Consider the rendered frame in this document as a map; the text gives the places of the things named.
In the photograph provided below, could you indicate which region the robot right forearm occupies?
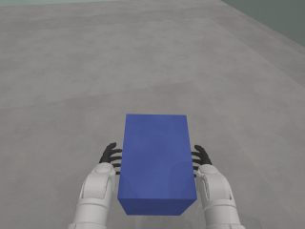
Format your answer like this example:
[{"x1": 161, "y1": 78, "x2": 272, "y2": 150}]
[{"x1": 195, "y1": 164, "x2": 246, "y2": 229}]

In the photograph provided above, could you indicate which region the carton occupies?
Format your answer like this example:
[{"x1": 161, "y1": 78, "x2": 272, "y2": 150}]
[{"x1": 117, "y1": 114, "x2": 197, "y2": 216}]

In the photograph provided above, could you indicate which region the robot right hand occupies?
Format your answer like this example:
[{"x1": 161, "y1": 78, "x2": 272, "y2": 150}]
[{"x1": 191, "y1": 145, "x2": 212, "y2": 177}]

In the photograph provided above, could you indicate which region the robot left forearm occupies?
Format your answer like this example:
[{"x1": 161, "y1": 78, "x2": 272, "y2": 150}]
[{"x1": 67, "y1": 162, "x2": 116, "y2": 229}]

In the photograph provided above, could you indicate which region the robot left hand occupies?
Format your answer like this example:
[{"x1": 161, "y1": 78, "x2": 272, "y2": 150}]
[{"x1": 98, "y1": 142, "x2": 123, "y2": 175}]

